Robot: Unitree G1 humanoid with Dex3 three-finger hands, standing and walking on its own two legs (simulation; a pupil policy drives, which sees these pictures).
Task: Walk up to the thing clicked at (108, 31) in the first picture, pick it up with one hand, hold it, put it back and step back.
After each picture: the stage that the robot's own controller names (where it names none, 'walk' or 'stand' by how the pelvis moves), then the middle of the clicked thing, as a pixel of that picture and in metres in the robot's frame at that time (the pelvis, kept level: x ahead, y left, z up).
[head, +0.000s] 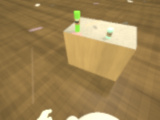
stand; (109, 33) +1.01 -0.18 -0.01
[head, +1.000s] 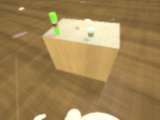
walk; (90, 33) +0.90 +0.09 +0.02
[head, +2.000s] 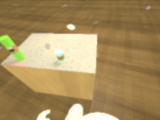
stand; (60, 56) +0.54 +0.32 +0.00
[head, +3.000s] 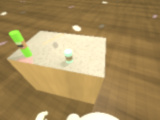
stand; (68, 56) +0.54 +0.23 +0.01
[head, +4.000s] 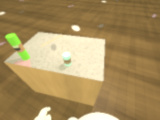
stand; (67, 59) +0.52 +0.23 -0.01
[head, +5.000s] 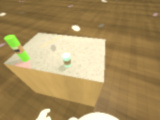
stand; (67, 60) +0.50 +0.23 -0.01
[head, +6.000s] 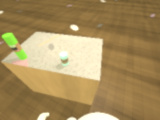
stand; (64, 58) +0.52 +0.26 -0.01
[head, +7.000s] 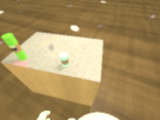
stand; (64, 59) +0.51 +0.25 -0.01
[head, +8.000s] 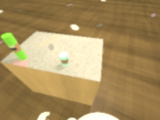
stand; (64, 59) +0.51 +0.25 -0.01
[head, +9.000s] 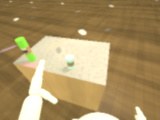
rise first; (70, 62) +0.50 +0.24 -0.01
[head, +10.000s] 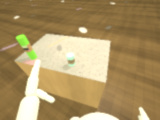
go down; (71, 59) +0.52 +0.24 -0.01
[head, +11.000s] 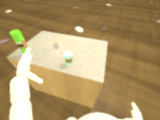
go down; (68, 58) +0.52 +0.22 +0.00
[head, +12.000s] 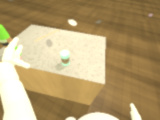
go down; (65, 58) +0.48 +0.22 +0.02
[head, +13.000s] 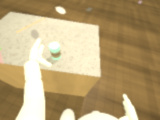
close in; (55, 51) +0.49 +0.23 +0.04
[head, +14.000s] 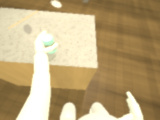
close; (49, 44) +0.52 +0.25 +0.07
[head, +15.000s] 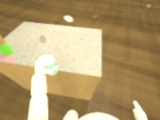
lift; (50, 66) +0.37 +0.27 +0.05
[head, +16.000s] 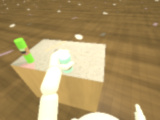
lift; (66, 62) +0.33 +0.18 +0.19
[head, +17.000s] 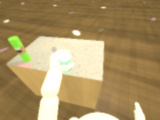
hold; (66, 63) +0.33 +0.17 +0.17
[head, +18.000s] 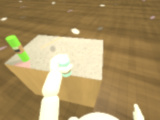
crouch; (65, 66) +0.34 +0.18 +0.13
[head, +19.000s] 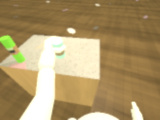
crouch; (58, 49) +0.44 +0.22 +0.19
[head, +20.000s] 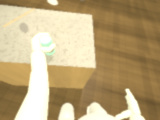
lower; (47, 46) +0.51 +0.24 +0.05
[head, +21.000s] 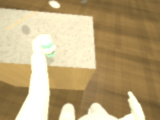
lower; (48, 47) +0.50 +0.24 +0.06
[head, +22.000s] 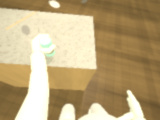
lower; (47, 47) +0.50 +0.25 +0.06
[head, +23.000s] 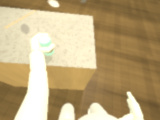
lower; (47, 46) +0.51 +0.25 +0.07
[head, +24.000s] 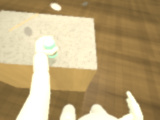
loosen; (50, 48) +0.50 +0.24 +0.06
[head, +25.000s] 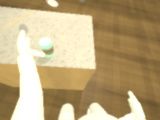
withdraw; (47, 48) +0.49 +0.24 +0.06
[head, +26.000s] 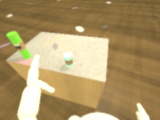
sink last; (68, 60) +0.48 +0.23 +0.03
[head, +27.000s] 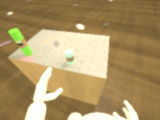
stand; (69, 57) +0.50 +0.23 +0.03
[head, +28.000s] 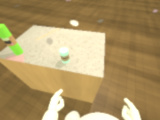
stand; (64, 55) +0.49 +0.24 +0.05
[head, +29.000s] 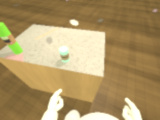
stand; (64, 54) +0.49 +0.24 +0.05
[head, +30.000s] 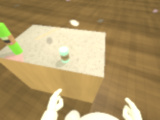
stand; (64, 55) +0.49 +0.23 +0.05
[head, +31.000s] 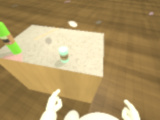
stand; (64, 54) +0.50 +0.23 +0.05
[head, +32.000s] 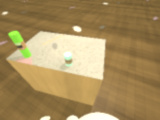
stand; (68, 59) +0.51 +0.23 +0.00
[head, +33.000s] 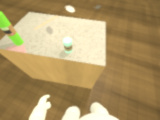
walk; (68, 45) +0.56 +0.20 +0.01
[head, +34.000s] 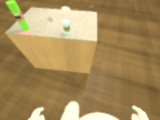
walk; (66, 27) +0.80 +0.31 +0.02
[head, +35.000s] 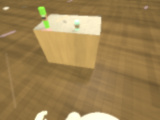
stand; (77, 25) +1.09 +0.27 +0.01
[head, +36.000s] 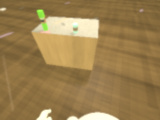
stand; (75, 28) +1.09 +0.28 -0.01
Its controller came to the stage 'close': yes
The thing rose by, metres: 0.22
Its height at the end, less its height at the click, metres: +0.00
